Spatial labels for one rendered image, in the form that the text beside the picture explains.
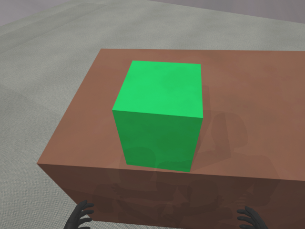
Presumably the robot left hand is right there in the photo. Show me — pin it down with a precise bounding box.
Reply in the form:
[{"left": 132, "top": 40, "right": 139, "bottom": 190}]
[{"left": 64, "top": 200, "right": 94, "bottom": 229}]

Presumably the carton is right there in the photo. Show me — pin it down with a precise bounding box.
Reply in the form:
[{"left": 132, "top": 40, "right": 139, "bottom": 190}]
[{"left": 112, "top": 61, "right": 203, "bottom": 172}]

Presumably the pedestal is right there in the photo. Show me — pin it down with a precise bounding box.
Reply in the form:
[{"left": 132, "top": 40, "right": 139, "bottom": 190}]
[{"left": 37, "top": 49, "right": 305, "bottom": 229}]

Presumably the robot right hand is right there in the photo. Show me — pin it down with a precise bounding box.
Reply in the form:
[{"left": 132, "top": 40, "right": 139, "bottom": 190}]
[{"left": 237, "top": 206, "right": 269, "bottom": 229}]

